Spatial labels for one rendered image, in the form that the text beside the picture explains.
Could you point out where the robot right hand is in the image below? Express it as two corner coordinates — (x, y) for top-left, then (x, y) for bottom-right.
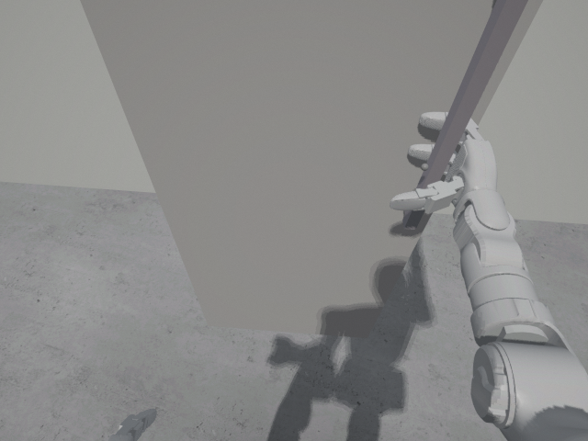
(390, 112), (497, 214)

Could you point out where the fridge door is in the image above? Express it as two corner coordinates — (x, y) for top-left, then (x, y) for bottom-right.
(80, 0), (543, 338)

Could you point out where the robot left hand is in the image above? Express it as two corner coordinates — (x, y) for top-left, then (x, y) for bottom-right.
(107, 409), (157, 441)

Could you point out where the right robot forearm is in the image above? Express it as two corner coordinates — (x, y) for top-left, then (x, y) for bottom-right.
(453, 189), (588, 381)

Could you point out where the handle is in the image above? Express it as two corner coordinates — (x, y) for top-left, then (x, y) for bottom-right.
(402, 0), (528, 230)

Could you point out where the robot right upper arm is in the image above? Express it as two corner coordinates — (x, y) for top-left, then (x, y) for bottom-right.
(470, 342), (588, 441)

